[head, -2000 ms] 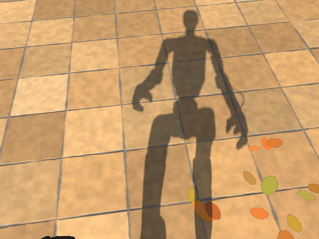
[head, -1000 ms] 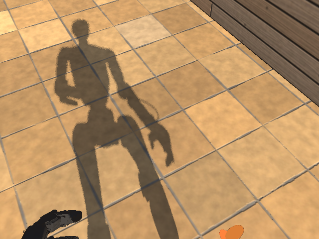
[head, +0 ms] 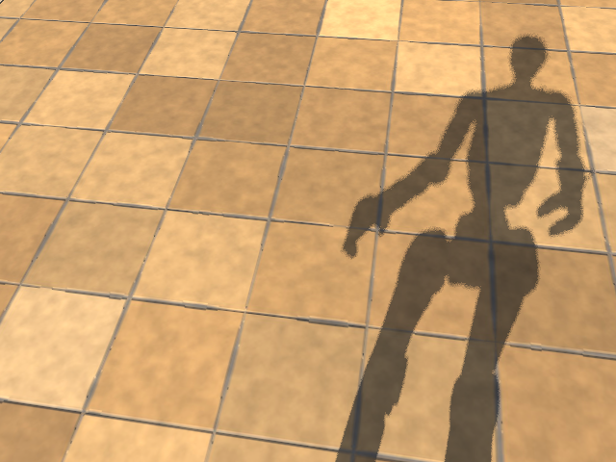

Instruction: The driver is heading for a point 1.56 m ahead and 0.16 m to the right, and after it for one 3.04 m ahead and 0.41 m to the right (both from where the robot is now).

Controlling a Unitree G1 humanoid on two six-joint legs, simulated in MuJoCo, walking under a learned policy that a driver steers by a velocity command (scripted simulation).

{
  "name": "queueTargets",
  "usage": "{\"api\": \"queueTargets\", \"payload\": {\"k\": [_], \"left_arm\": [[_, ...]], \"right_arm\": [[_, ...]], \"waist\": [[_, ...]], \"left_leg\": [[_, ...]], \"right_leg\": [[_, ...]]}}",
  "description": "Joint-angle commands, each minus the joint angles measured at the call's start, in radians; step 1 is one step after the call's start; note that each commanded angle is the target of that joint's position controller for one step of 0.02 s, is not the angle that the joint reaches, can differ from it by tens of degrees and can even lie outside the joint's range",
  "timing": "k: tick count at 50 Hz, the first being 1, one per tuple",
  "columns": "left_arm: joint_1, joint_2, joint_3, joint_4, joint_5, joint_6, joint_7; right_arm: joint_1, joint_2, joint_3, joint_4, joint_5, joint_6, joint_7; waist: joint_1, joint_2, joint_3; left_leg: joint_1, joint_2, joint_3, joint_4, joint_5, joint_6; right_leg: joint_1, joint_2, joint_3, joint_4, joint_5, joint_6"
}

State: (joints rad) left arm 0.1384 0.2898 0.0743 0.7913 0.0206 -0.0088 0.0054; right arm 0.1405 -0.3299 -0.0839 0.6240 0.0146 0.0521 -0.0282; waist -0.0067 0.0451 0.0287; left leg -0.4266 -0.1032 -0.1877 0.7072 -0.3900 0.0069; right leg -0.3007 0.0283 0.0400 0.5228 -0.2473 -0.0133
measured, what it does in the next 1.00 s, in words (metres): walks ahead: left foot, then right foot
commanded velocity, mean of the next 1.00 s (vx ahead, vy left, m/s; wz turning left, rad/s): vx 0.15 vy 0.00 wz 0.16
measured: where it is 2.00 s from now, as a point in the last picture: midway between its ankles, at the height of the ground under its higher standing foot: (305, 352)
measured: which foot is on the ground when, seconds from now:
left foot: up 0.00-0.30, down 0.32-0.78, up 0.80-1.00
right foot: down 0.00-0.54, up 0.56-0.76, down 0.78-1.00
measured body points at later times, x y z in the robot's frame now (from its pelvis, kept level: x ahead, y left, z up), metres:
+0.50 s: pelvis +0.00 +0.03 +0.00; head +0.01 +0.05 +0.45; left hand +0.07 +0.32 -0.12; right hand +0.20 -0.19 -0.09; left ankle -0.02 +0.14 -0.73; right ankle +0.01 -0.12 -0.73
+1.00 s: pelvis +0.12 -0.01 +0.02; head +0.14 -0.04 +0.46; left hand +0.08 +0.26 -0.10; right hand +0.31 -0.26 -0.10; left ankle +0.15 +0.17 -0.65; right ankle +0.07 -0.09 -0.73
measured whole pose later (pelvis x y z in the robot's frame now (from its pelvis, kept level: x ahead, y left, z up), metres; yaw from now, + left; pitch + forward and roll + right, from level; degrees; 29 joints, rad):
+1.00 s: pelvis +0.12 -0.01 +0.02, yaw +7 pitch +1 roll +1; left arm 0.40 0.25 0.02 0.92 0.00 -0.09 -0.02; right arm 0.21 -0.31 -0.07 0.73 0.02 -0.06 0.01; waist 0.06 0.04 0.01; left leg -0.58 0.07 -0.02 1.00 -0.18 0.02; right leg -0.05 0.03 -0.04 0.29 -0.26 -0.07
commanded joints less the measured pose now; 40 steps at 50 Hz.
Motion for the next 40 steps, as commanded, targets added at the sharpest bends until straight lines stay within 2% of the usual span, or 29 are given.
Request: {"api": "queueTargets", "payload": {"k": [1,2,3,4,6,9,10,12,14,15,16,17,18,19,20,21,22,23,25,26,28,30,32,33,35,37,38,39,40], "left_arm": [[-0.05,0.153,0.034,-0.095,0.021,-0.013,0.015],[-0.089,0.132,0.028,-0.102,0.005,-0.011,0.02],[-0.089,0.116,0.022,-0.102,-0.013,-0.01,0.024],[-0.072,0.114,0.017,-0.097,-0.017,-0.006,0.029],[-0.022,0.122,0.018,-0.084,-0.011,0.004,0.034],[0.0,0.148,0.025,-0.077,-0.014,0.011,0.031],[-0.006,0.16,0.029,-0.077,-0.017,0.013,0.026],[0.003,0.176,0.032,-0.068,-0.025,0.017,0.016],[-0.004,0.174,0.026,-0.057,-0.04,0.019,0.011],[0.005,0.158,0.018,-0.046,-0.048,0.017,0.009],[0.052,0.13,0.007,-0.025,-0.041,0.008,0.005],[0.068,0.072,-0.015,-0.035,0.004,-0.005,-0.005],[0.059,0.041,-0.024,-0.048,0.002,-0.011,-0.002],[0.013,0.095,-0.016,-0.042,0.003,-0.006,0.004],[-0.001,0.099,-0.015,-0.04,0.0,-0.006,0.004],[-0.002,0.097,-0.016,-0.026,0.0,-0.004,0.008],[0.005,0.114,-0.015,-0.023,0.004,0.002,0.01],[0.015,0.128,-0.013,-0.014,-0.002,0.002,0.009],[0.023,0.117,-0.015,0.01,-0.007,-0.001,0.005],[0.031,0.108,-0.017,0.024,-0.006,-0.001,0.006],[0.023,0.098,-0.017,0.034,-0.019,-0.005,0.008],[-0.019,0.097,-0.015,0.012,-0.033,-0.02,0.007],[-0.041,0.107,-0.009,-0.006,-0.047,-0.043,-0.003],[-0.039,0.111,-0.007,-0.008,-0.054,-0.055,-0.012],[-0.017,0.102,-0.01,0.005,-0.057,-0.073,-0.029],[0.087,0.087,-0.011,0.061,-0.046,-0.082,-0.041],[0.173,0.09,-0.005,0.104,-0.038,-0.08,-0.042],[0.261,0.107,0.003,0.134,-0.037,-0.077,-0.038],[0.356,0.187,0.019,0.138,-0.034,-0.079,-0.027]], "right_arm": [[0.06,-0.197,-0.065,-0.059,0.0,-0.02,0.001],[0.082,-0.176,-0.066,-0.035,0.001,-0.01,-0.001],[0.08,-0.149,-0.059,-0.029,-0.004,-0.002,-0.004],[0.073,-0.114,-0.048,-0.031,-0.003,0.002,-0.002],[0.031,-0.076,-0.033,-0.054,0.005,-0.001,0.0],[-0.011,-0.042,-0.011,-0.074,-0.004,-0.007,0.004],[-0.017,-0.032,-0.003,-0.078,-0.007,-0.008,0.008],[-0.007,-0.045,-0.003,-0.072,-0.004,-0.007,0.011],[0.046,-0.047,-0.006,-0.043,-0.004,-0.007,0.015],[0.077,-0.046,-0.006,-0.024,-0.008,-0.008,0.017],[0.079,-0.076,-0.009,-0.027,-0.013,-0.007,0.013],[0.101,-0.14,-0.017,-0.038,-0.021,-0.005,0.001],[0.03,-0.122,-0.004,-0.036,-0.042,-0.011,0.008],[-0.024,-0.061,0.009,-0.053,-0.041,-0.025,0.018],[-0.034,-0.037,0.018,-0.036,-0.044,-0.036,0.022],[-0.033,-0.055,0.013,-0.027,-0.043,-0.043,0.022],[-0.03,-0.06,0.014,-0.018,-0.037,-0.05,0.023],[-0.012,-0.054,0.018,-0.011,-0.037,-0.052,0.023],[0.011,-0.04,0.024,0.006,-0.038,-0.052,0.023],[0.023,-0.044,0.022,0.015,-0.034,-0.051,0.019],[0.048,-0.092,0.007,0.022,-0.023,-0.039,0.012],[0.099,-0.129,-0.004,0.037,-0.013,-0.038,0.008],[0.132,-0.121,-0.006,0.052,-0.01,-0.059,0.006],[0.131,-0.111,-0.005,0.055,-0.005,-0.07,0.006],[0.086,-0.102,-0.005,0.046,0.008,-0.078,0.01],[0.012,-0.11,-0.008,0.034,0.015,-0.073,0.017],[0.011,-0.092,-0.005,0.036,0.01,-0.07,0.02],[0.012,-0.048,0.008,0.035,0.0,-0.074,0.022],[-0.007,0.031,0.032,0.012,-0.014,-0.082,0.026]], "waist": [[-0.027,-0.203,-0.08],[-0.042,-0.175,-0.061],[-0.025,-0.175,-0.047],[-0.015,-0.173,-0.039],[0.015,-0.188,-0.047],[0.042,-0.217,-0.088],[0.046,-0.23,-0.094],[0.051,-0.246,-0.098],[0.021,-0.228,-0.091],[0.002,-0.21,-0.085],[0.01,-0.16,-0.1],[0.036,0.035,-0.164],[0.064,0.19,-0.141],[0.036,0.12,-0.108],[0.042,0.118,-0.098],[0.037,0.111,-0.091],[0.033,0.115,-0.07],[0.029,0.093,-0.055],[0.025,0.036,-0.041],[0.02,0.027,-0.058],[-0.007,0.057,-0.022],[-0.038,0.115,0.063],[-0.046,0.149,0.088],[-0.04,0.141,0.083],[-0.013,0.093,0.06],[0.055,0.063,0.007],[0.09,0.046,-0.025],[0.12,0.003,-0.043],[0.145,-0.206,-0.055]], "left_leg": [[-0.161,0.044,0.021,0.43,-0.169,-0.033],[-0.165,0.054,0.04,0.473,-0.111,-0.052],[-0.191,0.056,0.041,0.507,-0.062,-0.07],[-0.188,0.054,0.053,0.512,-0.042,-0.083],[-0.182,0.054,0.09,0.423,-0.024,-0.097],[-0.093,0.09,0.122,0.208,-0.048,-0.103],[-0.035,0.1,0.143,0.133,-0.06,-0.098],[0.054,0.096,0.182,0.01,-0.042,-0.09],[0.163,0.083,0.211,-0.203,0.102,-0.061],[0.251,0.076,0.218,-0.351,0.222,-0.034],[0.37,0.123,0.146,-0.395,0.346,-0.004],[0.499,0.304,-0.06,-0.363,0.645,0.048],[0.351,0.392,-0.12,-0.339,0.626,0.175],[0.303,0.341,-0.091,-0.356,0.485,0.191],[0.296,0.293,-0.052,-0.357,0.391,0.15],[0.289,0.251,-0.02,-0.351,0.324,0.113],[0.268,0.239,-0.016,-0.353,0.313,0.093],[0.241,0.222,-0.004,-0.356,0.301,0.076],[0.244,0.199,0.018,-0.341,0.294,0.058],[0.259,0.19,0.023,-0.346,0.207,0.062],[0.251,0.216,-0.046,-0.406,-0.125,0.109],[0.24,0.316,-0.209,-0.505,-0.356,0.186],[0.275,0.392,-0.307,-0.538,-0.316,0.231],[0.309,0.41,-0.312,-0.537,-0.271,0.238],[0.312,0.38,-0.231,-0.524,-0.164,0.214],[0.176,0.295,-0.081,-0.469,-0.037,0.171],[0.096,0.254,-0.026,-0.405,-0.024,0.15],[0.007,0.209,0.029,-0.293,-0.018,0.116],[-0.139,0.097,0.158,0.036,-0.051,0.031]], "right_leg": [[0.119,-0.397,0.357,-0.233,0.304,-0.243],[0.118,-0.327,0.258,-0.219,0.265,-0.194],[0.136,-0.296,0.214,-0.212,0.26,-0.179],[0.136,-0.276,0.172,-0.211,0.298,-0.182],[0.186,-0.258,0.125,-0.208,0.343,-0.198],[0.245,-0.274,0.1,-0.183,0.391,-0.208],[0.227,-0.277,0.089,-0.18,0.407,-0.209],[0.208,-0.288,0.093,-0.167,0.438,-0.212],[0.182,-0.276,0.085,-0.128,0.427,-0.192],[0.145,-0.259,0.072,-0.105,0.394,-0.158],[0.074,-0.235,0.053,-0.081,0.303,-0.09],[-0.029,-0.158,-0.029,0.069,0.068,-0.004],[-0.03,-0.099,-0.053,0.028,-0.177,0.047],[0.01,-0.103,-0.043,0.034,-0.15,0.074],[0.025,-0.098,-0.042,-0.011,-0.052,0.073],[0.052,-0.096,-0.042,-0.043,0.037,0.074],[0.07,-0.106,-0.028,-0.069,0.108,0.076],[0.089,-0.11,-0.028,-0.071,0.122,0.071],[0.102,-0.105,-0.035,-0.084,0.122,0.065],[0.103,-0.09,-0.054,-0.078,0.074,0.065],[0.02,-0.039,-0.112,0.013,-0.087,0.058],[-0.131,-0.033,-0.109,0.129,-0.183,0.028],[-0.242,-0.081,-0.038,0.265,-0.269,-0.017],[-0.281,-0.103,-0.017,0.286,-0.298,-0.038],[-0.224,-0.112,-0.026,0.188,-0.256,-0.064],[0.057,-0.056,-0.101,0.009,-0.016,-0.06],[0.213,-0.016,-0.129,-0.023,0.066,-0.042],[0.337,-0.04,-0.081,-0.038,0.039,-0.044],[0.427,-0.251,0.24,-0.205,-0.15,-0.116]]}}
Velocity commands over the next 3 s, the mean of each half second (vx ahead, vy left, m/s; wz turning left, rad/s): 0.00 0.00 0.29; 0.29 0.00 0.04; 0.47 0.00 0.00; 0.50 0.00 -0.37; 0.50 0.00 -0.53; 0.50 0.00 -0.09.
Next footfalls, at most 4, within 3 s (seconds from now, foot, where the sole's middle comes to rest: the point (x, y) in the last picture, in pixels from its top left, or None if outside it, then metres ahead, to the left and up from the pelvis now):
0.32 left None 0.02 0.14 -0.77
0.78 right None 0.11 -0.09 -0.77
1.28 left None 0.46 0.16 -0.77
1.82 right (356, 328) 0.78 -0.06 -0.77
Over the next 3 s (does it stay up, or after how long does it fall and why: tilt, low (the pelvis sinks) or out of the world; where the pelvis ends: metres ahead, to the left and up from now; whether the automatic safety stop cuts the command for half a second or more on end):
stays up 1.21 -0.15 0.01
